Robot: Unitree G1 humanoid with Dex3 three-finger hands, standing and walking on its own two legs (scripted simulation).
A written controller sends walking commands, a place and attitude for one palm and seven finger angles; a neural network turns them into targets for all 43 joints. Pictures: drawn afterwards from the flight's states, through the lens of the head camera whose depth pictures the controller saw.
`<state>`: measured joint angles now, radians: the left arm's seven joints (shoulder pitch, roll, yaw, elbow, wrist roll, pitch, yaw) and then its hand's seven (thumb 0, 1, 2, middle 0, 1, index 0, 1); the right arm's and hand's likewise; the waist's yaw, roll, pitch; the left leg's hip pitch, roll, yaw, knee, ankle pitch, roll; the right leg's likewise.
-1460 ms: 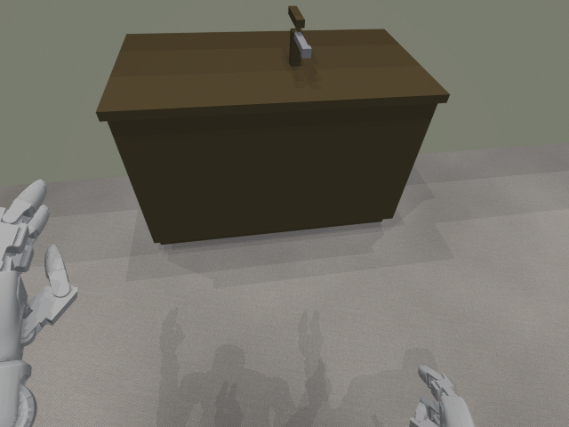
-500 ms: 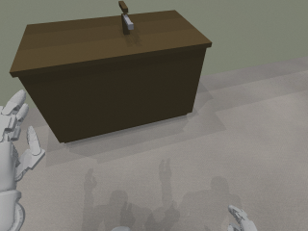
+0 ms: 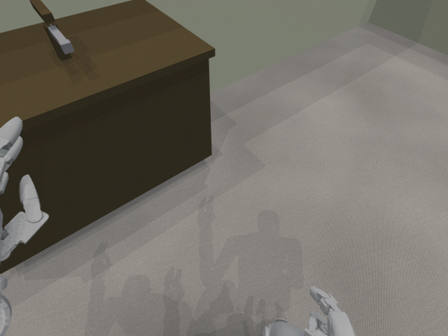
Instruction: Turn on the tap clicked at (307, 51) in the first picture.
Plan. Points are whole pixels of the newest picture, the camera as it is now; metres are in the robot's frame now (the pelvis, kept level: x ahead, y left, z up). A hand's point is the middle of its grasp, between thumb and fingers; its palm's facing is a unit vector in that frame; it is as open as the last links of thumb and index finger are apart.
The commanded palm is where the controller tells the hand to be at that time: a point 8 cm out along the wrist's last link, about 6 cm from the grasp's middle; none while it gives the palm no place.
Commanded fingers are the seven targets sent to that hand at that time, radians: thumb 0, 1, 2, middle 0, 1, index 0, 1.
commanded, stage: walk to a spot facing it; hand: left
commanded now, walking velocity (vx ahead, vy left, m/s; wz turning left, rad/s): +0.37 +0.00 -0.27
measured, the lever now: (66, 46) +0.84 +0.51 +0.06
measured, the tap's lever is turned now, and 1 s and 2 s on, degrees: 0 0 0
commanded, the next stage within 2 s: turn to face it in 0.38 s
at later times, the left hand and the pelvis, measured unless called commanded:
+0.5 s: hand (109, 116) +0.41 +0.21 +0.18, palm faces +0.38 -0.86 -0.33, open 7.4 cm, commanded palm +0.35 +0.24 +0.18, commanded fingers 0.00 0.90 0.90 -0.20 -0.30 -0.20 -0.30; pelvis +0.16 -0.02 -0.02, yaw -6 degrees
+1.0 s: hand (120, 114) +0.43 +0.20 +0.16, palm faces +0.46 -0.78 -0.43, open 7.4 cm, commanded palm +0.37 +0.25 +0.18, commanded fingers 0.00 0.90 0.90 -0.20 -0.30 -0.20 -0.30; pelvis +0.23 -0.04 -0.02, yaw +5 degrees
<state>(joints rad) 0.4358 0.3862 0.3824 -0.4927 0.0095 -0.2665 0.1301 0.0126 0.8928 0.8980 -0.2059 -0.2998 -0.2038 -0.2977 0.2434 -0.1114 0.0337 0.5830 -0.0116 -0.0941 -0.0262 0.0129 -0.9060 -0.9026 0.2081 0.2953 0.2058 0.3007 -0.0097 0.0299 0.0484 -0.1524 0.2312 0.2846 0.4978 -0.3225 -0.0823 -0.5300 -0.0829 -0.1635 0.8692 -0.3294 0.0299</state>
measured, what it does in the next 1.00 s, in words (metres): walks ahead: right foot, then left foot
